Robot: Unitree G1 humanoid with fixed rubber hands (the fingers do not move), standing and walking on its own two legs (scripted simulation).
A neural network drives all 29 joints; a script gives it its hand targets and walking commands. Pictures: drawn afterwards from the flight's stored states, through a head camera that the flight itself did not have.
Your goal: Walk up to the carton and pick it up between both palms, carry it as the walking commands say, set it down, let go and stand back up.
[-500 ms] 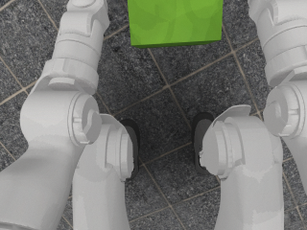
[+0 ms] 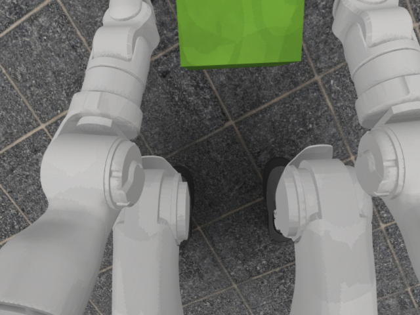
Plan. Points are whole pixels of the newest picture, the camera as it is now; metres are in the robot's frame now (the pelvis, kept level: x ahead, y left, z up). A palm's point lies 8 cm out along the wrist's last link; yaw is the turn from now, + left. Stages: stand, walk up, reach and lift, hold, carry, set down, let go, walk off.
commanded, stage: reach and lift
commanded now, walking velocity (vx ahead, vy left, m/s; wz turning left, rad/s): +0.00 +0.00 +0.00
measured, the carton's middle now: out of the picture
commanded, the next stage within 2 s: none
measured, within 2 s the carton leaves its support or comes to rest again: neither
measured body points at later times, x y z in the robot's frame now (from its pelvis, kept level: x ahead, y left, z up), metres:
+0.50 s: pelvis -0.01 +0.00 +0.03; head +0.36 -0.04 +0.28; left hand +0.56 +0.09 -0.13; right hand +0.56 -0.19 -0.12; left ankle +0.10 +0.13 -0.32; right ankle +0.11 -0.12 -0.32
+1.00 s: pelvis +0.00 +0.00 +0.07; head +0.33 -0.04 +0.37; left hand +0.55 +0.09 -0.04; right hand +0.54 -0.19 -0.05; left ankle +0.10 +0.13 -0.32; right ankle +0.11 -0.12 -0.32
